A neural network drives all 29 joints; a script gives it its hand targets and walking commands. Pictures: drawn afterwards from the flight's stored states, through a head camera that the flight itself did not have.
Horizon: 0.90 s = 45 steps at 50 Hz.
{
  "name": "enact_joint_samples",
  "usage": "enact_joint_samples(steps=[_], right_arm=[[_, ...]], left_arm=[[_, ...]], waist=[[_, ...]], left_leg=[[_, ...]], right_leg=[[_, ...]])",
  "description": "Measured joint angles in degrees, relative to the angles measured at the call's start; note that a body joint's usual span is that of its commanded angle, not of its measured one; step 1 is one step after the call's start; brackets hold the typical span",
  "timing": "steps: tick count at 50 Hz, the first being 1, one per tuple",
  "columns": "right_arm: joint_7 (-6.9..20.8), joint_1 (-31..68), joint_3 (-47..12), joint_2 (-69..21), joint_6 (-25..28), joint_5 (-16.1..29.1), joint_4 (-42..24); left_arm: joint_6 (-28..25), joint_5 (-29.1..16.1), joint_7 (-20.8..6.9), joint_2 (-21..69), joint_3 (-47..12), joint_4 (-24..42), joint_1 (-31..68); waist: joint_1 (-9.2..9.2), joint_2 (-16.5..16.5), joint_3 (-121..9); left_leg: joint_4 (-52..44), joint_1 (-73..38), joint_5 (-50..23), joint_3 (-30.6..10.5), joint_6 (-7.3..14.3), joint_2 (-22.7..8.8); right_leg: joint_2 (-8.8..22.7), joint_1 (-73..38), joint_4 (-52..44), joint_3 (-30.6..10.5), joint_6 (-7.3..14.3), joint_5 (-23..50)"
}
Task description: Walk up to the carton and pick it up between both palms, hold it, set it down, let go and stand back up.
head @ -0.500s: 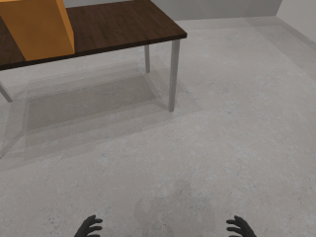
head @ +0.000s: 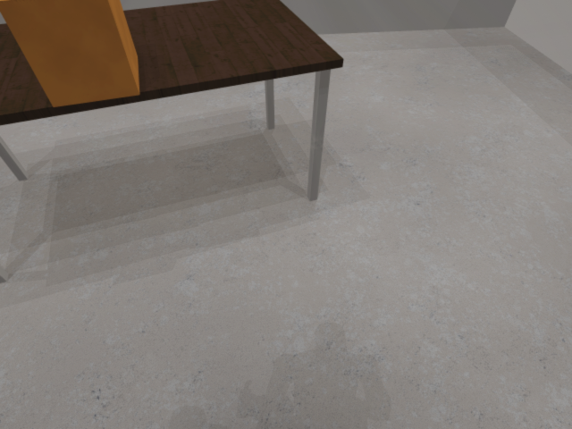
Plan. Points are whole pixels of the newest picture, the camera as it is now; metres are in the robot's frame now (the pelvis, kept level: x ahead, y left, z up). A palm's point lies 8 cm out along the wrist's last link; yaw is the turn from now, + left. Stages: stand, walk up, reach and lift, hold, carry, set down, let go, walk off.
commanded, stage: stand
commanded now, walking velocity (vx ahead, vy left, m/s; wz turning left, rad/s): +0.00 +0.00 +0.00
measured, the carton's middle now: (81, 34) +1.10 +0.61 +0.09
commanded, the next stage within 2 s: none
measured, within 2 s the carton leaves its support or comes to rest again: neither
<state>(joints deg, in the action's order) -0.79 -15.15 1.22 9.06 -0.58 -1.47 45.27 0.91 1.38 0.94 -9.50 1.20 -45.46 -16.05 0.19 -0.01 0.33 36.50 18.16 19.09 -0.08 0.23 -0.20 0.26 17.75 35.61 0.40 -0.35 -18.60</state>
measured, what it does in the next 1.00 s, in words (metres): stands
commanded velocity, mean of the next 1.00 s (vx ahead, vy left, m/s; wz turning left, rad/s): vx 0.00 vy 0.00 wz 0.00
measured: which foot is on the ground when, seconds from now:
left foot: down 0.00-1.00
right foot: down 0.00-1.00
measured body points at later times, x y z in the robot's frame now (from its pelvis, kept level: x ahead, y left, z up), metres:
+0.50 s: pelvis +0.00 +0.00 +0.01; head +0.01 +0.00 +0.46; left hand +0.03 +0.22 -0.14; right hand +0.03 -0.23 -0.14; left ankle +0.00 +0.12 -0.73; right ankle +0.00 -0.12 -0.73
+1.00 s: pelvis +0.00 +0.00 +0.01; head +0.00 +0.00 +0.46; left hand -0.02 +0.20 -0.15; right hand -0.02 -0.21 -0.15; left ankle +0.00 +0.12 -0.73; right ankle +0.00 -0.12 -0.73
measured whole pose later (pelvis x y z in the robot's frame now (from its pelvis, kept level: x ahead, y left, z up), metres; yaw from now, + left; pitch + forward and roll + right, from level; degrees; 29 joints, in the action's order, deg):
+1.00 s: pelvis +0.00 +0.00 +0.01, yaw +0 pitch -2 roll +0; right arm -2.3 -17.0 0.8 5.8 0.1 -0.8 65.9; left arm -0.1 0.8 2.3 -5.9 0.7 -65.5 -17.1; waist -0.1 0.1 2.4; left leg 26.3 10.5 13.9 0.2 -0.2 -0.5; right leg 0.0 10.5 26.0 -0.2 -0.1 -13.6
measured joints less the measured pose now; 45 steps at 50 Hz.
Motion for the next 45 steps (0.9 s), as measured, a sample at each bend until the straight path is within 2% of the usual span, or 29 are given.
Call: enact_joint_samples(steps=[32,45], right_arm=[[-1.07,-1.56,0.5,-1.58,0.71,0.66,16.02],[-1.38,-1.83,-0.21,-3.02,0.66,0.68,19.95]], left_arm=[[-1.06,-0.54,0.99,1.93,0.28,-15.43,-0.94],[-1.01,-0.57,1.23,3.4,-0.36,-19.21,-0.93]], waist=[[-0.26,0.11,1.5],[-0.27,0.05,2.03]], left_leg=[[-8.77,-6.6,-4.07,0.29,-0.26,-0.1],[-10.0,-7.65,-4.92,0.27,-0.4,-0.23]], right_leg=[[-0.14,-6.19,-8.2,-0.48,0.17,3.9],[-0.27,-7.22,-9.44,-0.56,0.24,4.78]])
